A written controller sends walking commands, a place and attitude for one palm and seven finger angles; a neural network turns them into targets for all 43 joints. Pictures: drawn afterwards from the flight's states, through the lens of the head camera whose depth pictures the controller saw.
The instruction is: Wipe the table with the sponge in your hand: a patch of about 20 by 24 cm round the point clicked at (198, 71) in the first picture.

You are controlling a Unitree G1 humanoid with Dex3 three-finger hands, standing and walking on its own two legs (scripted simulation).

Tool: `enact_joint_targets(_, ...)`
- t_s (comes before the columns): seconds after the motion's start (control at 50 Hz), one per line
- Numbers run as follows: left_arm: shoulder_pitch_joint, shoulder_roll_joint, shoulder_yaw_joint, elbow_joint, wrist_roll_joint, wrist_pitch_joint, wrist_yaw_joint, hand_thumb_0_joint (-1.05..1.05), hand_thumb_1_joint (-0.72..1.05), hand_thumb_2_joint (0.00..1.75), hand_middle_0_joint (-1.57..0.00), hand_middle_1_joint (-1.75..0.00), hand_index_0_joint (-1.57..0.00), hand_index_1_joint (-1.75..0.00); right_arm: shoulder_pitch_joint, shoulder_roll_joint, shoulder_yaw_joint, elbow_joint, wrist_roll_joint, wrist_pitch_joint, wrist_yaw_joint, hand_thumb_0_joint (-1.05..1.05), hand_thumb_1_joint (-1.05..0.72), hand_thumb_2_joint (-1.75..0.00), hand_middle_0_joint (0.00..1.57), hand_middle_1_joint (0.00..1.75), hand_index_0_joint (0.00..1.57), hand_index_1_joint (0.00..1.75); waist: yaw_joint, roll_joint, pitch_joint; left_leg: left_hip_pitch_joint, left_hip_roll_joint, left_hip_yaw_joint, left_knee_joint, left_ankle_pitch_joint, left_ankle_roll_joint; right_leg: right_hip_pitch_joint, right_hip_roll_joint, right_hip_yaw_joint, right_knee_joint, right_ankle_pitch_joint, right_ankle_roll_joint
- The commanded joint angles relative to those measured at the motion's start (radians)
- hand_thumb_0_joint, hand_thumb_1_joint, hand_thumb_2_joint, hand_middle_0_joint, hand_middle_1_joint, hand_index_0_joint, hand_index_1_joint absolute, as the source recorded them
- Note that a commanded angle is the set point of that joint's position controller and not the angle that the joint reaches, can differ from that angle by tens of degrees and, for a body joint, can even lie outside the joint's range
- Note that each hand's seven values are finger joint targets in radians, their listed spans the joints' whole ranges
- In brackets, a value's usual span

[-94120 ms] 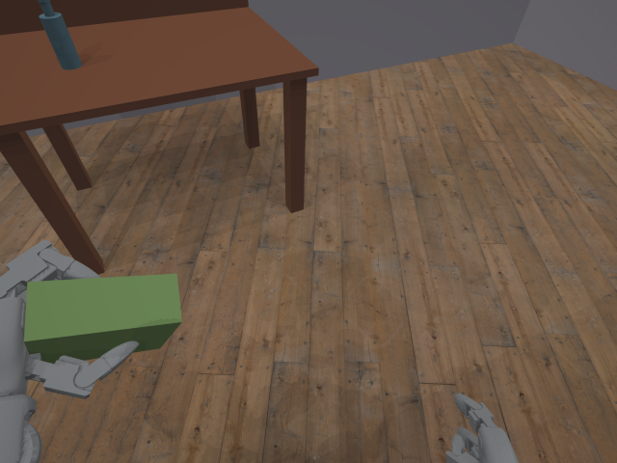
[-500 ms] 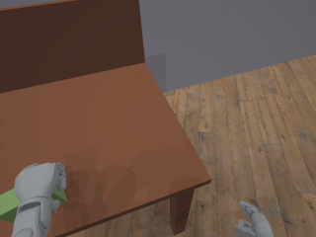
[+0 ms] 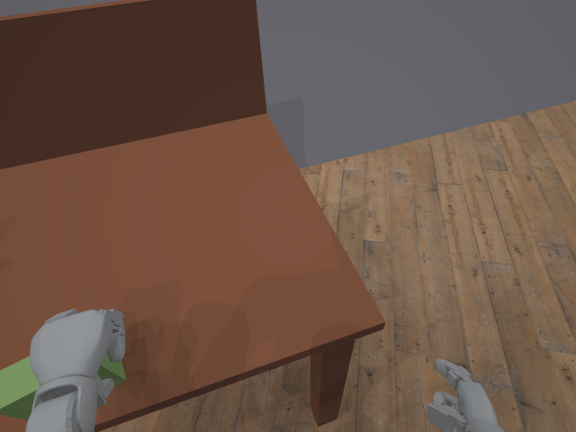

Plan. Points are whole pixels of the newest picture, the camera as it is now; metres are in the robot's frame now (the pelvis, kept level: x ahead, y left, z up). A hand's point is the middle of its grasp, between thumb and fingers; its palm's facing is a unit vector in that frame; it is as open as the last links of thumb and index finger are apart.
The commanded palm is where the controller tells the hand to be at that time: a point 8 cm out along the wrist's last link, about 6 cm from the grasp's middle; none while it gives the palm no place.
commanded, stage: lift the sponge slowly off the table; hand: left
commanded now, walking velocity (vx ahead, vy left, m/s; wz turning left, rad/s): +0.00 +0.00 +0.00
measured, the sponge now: (73, 381) +0.17 +0.34 -0.03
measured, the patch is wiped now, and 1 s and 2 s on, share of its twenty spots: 1.00 1.00 1.00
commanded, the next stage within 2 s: none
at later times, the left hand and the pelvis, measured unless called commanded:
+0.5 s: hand (85, 367) +0.18 +0.30 +0.02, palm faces -0.04 -0.12 -0.99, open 6.7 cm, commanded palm +0.15 +0.30 +0.08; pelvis +0.00 +0.01 +0.00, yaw +0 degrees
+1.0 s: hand (79, 371) +0.17 +0.29 +0.04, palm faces -0.02 -0.14 -0.99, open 6.7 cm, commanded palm +0.14 +0.29 +0.11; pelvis -0.01 +0.00 +0.01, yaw +1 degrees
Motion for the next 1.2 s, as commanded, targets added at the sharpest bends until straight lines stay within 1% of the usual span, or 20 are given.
enact_joint_targets(0.0,0.111,0.086,0.054,-0.061,-0.056,0.014,-0.019,0.0,0.1,1.3,-1.2,-1.6,-1.2,-1.6,-0.167,-0.108,-0.037,-0.165,0.004,-0.06,-0.01,0.0,-0.9,-0.9,0.2,0.3,0.2,0.3,0.025,-0.128,-0.1,0.035,0.001,-0.047,-0.081,0.289,0.002,0.126,0.003,0.008,-0.058,0.352,-0.062)
enact_joint_targets(0.06,0.068,0.102,0.07,-0.102,-0.06,0.017,-0.024,0.0,0.1,1.3,-1.2,-1.6,-1.2,-1.6,-0.187,-0.111,-0.035,-0.166,0.002,-0.059,-0.011,0.0,-0.9,-0.9,0.2,0.3,0.2,0.3,0.023,-0.129,-0.096,0.042,0.003,-0.054,-0.089,0.3,0.003,0.131,0.005,0.029,-0.066,0.371,-0.065)
enact_joint_targets(0.14,0.048,0.111,0.06,-0.108,-0.053,0.025,-0.029,0.0,0.1,1.3,-1.2,-1.6,-1.2,-1.6,-0.18,-0.11,-0.033,-0.16,0.001,-0.059,-0.011,0.0,-0.9,-0.9,0.2,0.3,0.2,0.3,0.018,-0.103,-0.052,0.049,0.007,-0.056,-0.102,0.282,0.005,0.116,0.005,0.003,-0.077,0.306,-0.063)
enact_joint_targets(0.16,0.03,0.136,0.087,-0.14,-0.056,0.024,-0.033,0.0,0.1,1.3,-1.2,-1.6,-1.2,-1.6,-0.199,-0.111,-0.03,-0.164,0.002,-0.059,-0.013,0.0,-0.9,-0.9,0.2,0.3,0.2,0.3,0.026,-0.082,-0.06,0.057,0.005,-0.064,-0.108,0.294,0.005,0.13,0.008,0.026,-0.081,0.315,-0.069)
enact_joint_targets(0.2,0.048,0.111,0.054,-0.163,-0.053,0.022,-0.036,0.0,0.1,1.3,-1.2,-1.6,-1.2,-1.6,-0.188,-0.103,-0.031,-0.166,0.001,-0.062,-0.009,0.0,-0.9,-0.9,0.2,0.3,0.2,0.3,0.023,-0.064,-0.077,0.078,0.009,-0.058,-0.106,0.315,0.005,0.137,0.003,0.005,-0.076,0.323,-0.065)
enact_joint_targets(0.34,0.089,0.134,0.074,-0.237,-0.054,0.009,-0.041,0.0,0.1,1.3,-1.2,-1.6,-1.2,-1.6,-0.19,-0.101,-0.03,-0.165,-0.005,-0.065,-0.002,0.0,-0.9,-0.9,0.2,0.3,0.2,0.3,0.029,-0.05,-0.079,0.112,0.016,-0.066,-0.109,0.387,0.002,0.163,0.002,0.011,-0.083,0.39,-0.068)
enact_joint_targets(0.36,0.065,0.162,0.105,-0.258,-0.056,0.01,-0.041,0.0,0.1,1.3,-1.2,-1.6,-1.2,-1.6,-0.204,-0.104,-0.028,-0.168,-0.005,-0.062,-0.004,0.0,-0.9,-0.9,0.2,0.3,0.2,0.3,0.032,-0.045,-0.085,0.114,0.017,-0.075,-0.116,0.385,0.001,0.172,0.006,0.03,-0.086,0.388,-0.071)
enact_joint_targets(0.4,0.028,0.157,0.088,-0.246,-0.047,0.013,-0.041,0.0,0.1,1.3,-1.2,-1.6,-1.2,-1.6,-0.194,-0.104,-0.028,-0.159,-0.007,-0.061,-0.007,0.0,-0.9,-0.9,0.2,0.3,0.2,0.3,0.021,-0.057,-0.057,0.11,0.015,-0.064,-0.12,0.35,0.003,0.156,0.004,0.016,-0.095,0.358,-0.066)
enact_joint_targets(0.46,-0.005,0.188,0.121,-0.283,-0.044,0.013,-0.043,0.0,0.1,1.3,-1.2,-1.6,-1.2,-1.6,-0.214,-0.105,-0.026,-0.16,-0.009,-0.058,-0.01,0.0,-0.9,-0.9,0.2,0.3,0.2,0.3,0.03,-0.041,-0.064,0.13,0.019,-0.08,-0.134,0.363,0.002,0.17,0.007,0.032,-0.104,0.343,-0.072)
enact_joint_targets(0.54,-0.015,0.171,0.084,-0.303,-0.032,0.013,-0.051,0.0,0.1,1.3,-1.2,-1.6,-1.2,-1.6,-0.211,-0.101,-0.026,-0.154,-0.012,-0.059,-0.008,0.0,-0.9,-0.9,0.2,0.3,0.2,0.3,0.028,-0.014,-0.078,0.158,0.018,-0.076,-0.136,0.387,0.003,0.182,0.004,0.017,-0.112,0.346,-0.07)
enact_joint_targets(0.66,-0.036,0.243,0.154,-0.339,-0.038,0.006,-0.064,0.0,0.1,1.3,-1.2,-1.6,-1.2,-1.6,-0.232,-0.102,-0.017,-0.152,-0.016,-0.055,-0.014,0.0,-0.9,-0.9,0.2,0.3,0.2,0.3,0.04,0.002,-0.082,0.18,0.013,-0.084,-0.155,0.39,0.004,0.228,0.008,0.043,-0.135,0.36,-0.078)
enact_joint_targets(0.72,-0.072,0.22,0.119,-0.367,-0.027,-0.001,-0.07,0.0,0.1,1.3,-1.2,-1.6,-1.2,-1.6,-0.227,-0.1,-0.019,-0.148,-0.02,-0.055,-0.012,0.0,-0.9,-0.9,0.2,0.3,0.2,0.3,0.031,0.019,-0.073,0.193,0.016,-0.08,-0.159,0.403,0.004,0.222,0.006,0.027,-0.143,0.35,-0.075)
enact_joint_targets(0.76,-0.045,0.235,0.142,-0.406,-0.033,-0.007,-0.07,0.0,0.1,1.3,-1.2,-1.6,-1.2,-1.6,-0.243,-0.098,-0.018,-0.152,-0.02,-0.06,-0.009,0.0,-0.9,-0.9,0.2,0.3,0.2,0.3,0.041,0.04,-0.079,0.212,0.021,-0.098,-0.165,0.418,0.002,0.231,0.014,0.042,-0.149,0.339,-0.079)
enact_joint_targets(0.82,-0.054,0.198,0.093,-0.415,-0.029,-0.009,-0.077,0.0,0.1,1.3,-1.2,-1.6,-1.2,-1.6,-0.235,-0.095,-0.019,-0.149,-0.021,-0.061,-0.005,0.0,-0.9,-0.9,0.2,0.3,0.2,0.3,0.03,0.039,-0.047,0.213,0.022,-0.096,-0.169,0.408,0.004,0.217,0.012,0.028,-0.163,0.323,-0.076)
enact_joint_targets(0.92,-0.157,0.21,0.086,-0.385,-0.02,0.016,-0.087,0.0,0.1,1.3,-1.2,-1.6,-1.2,-1.6,-0.256,-0.099,-0.01,-0.136,-0.018,-0.055,-0.01,0.0,-0.9,-0.9,0.2,0.3,0.2,0.3,0.029,0.025,-0.008,0.204,0.021,-0.101,-0.207,0.327,0.005,0.212,0.016,0.029,-0.19,0.227,-0.079)
enact_joint_targets(1.02,-0.203,0.232,0.1,-0.372,-0.022,0.038,-0.103,0.0,0.1,1.3,-1.2,-1.6,-1.2,-1.6,-0.275,-0.102,-0.004,-0.135,-0.015,-0.051,-0.017,0.0,-0.9,-0.9,0.2,0.3,0.2,0.3,0.037,-0.001,-0.034,0.221,0.011,-0.09,-0.227,0.32,0.009,0.259,0.013,0.036,-0.209,0.227,-0.079)
enact_joint_targets(1.06,-0.194,0.281,0.15,-0.36,-0.032,0.051,-0.112,0.0,0.1,1.3,-1.2,-1.6,-1.2,-1.6,-0.296,-0.106,0.003,-0.135,-0.013,-0.045,-0.019,0.0,-0.9,-0.9,0.2,0.3,0.2,0.3,0.046,0.012,-0.029,0.226,0.006,-0.094,-0.241,0.304,0.009,0.284,0.014,0.064,-0.225,0.217,-0.082)
enact_joint_targets(1.12,-0.21,0.26,0.122,-0.335,-0.034,0.063,-0.135,0.0,0.1,1.3,-1.2,-1.6,-1.2,-1.6,-0.295,-0.104,0.007,-0.131,-0.012,-0.04,-0.02,0.0,-0.9,-0.9,0.2,0.3,0.2,0.3,0.037,0.001,-0.007,0.225,0.0,-0.077,-0.241,0.319,0.01,0.285,0.008,0.046,-0.236,0.238,-0.079)
enact_joint_targets(1.16,-0.161,0.294,0.167,-0.359,-0.051,0.063,-0.148,0.0,0.1,1.3,-1.2,-1.6,-1.2,-1.6,-0.308,-0.108,0.007,-0.139,-0.009,-0.041,-0.018,0.0,-0.9,-0.9,0.2,0.3,0.2,0.3,0.05,0.023,-0.023,0.237,0.0,-0.086,-0.248,0.322,0.01,0.308,0.01,0.072,-0.24,0.244,-0.082)
enact_joint_targets(1.18,-0.148,0.277,0.146,-0.37,-0.058,0.061,-0.157,0.0,0.1,1.3,-1.2,-1.6,-1.2,-1.6,-0.298,-0.107,0.008,-0.145,-0.01,-0.039,-0.017,0.0,-0.9,-0.9,0.2,0.3,0.2,0.3,0.045,0.028,-0.035,0.236,-0.004,-0.074,-0.243,0.326,0.014,0.322,0.005,0.053,-0.236,0.263,-0.078)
